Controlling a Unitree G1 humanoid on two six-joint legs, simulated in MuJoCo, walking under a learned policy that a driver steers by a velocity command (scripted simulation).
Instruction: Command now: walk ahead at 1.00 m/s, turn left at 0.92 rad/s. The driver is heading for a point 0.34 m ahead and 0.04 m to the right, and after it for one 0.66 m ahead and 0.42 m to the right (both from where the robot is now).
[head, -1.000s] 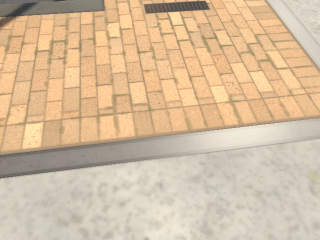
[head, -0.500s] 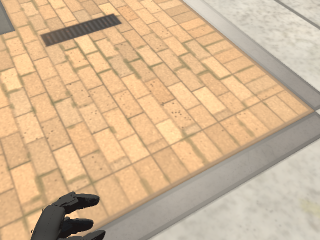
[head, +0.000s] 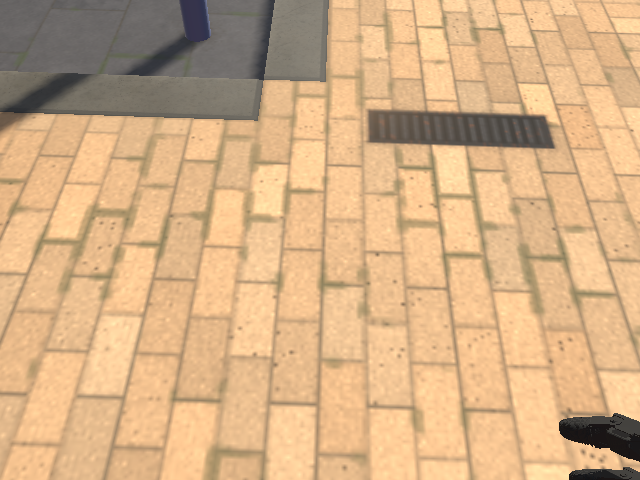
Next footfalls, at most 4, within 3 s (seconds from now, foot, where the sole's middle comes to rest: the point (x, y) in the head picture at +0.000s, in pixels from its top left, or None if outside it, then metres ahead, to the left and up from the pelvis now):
0.04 left None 0.23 0.04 -0.74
0.48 right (363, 375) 0.68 -0.04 -0.74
0.88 left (340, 269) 0.96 0.02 -0.74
1.30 right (406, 361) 0.71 -0.13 -0.74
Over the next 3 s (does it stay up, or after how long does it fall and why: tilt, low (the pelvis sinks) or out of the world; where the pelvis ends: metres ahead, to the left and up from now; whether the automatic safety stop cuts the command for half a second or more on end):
stays up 1.03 -0.76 0.02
